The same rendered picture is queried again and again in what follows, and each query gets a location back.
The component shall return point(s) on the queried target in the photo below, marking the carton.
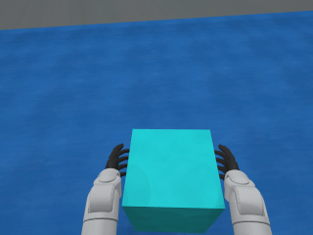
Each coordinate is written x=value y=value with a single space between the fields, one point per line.
x=172 y=182

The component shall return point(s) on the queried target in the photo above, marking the right robot forearm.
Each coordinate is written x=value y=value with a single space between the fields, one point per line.
x=247 y=207

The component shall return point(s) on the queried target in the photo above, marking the right robot hand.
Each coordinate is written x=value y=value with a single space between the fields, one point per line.
x=228 y=161

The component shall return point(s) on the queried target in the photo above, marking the left robot hand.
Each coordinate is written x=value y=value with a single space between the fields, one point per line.
x=114 y=160

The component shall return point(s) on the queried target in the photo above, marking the left robot forearm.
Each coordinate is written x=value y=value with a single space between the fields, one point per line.
x=102 y=204

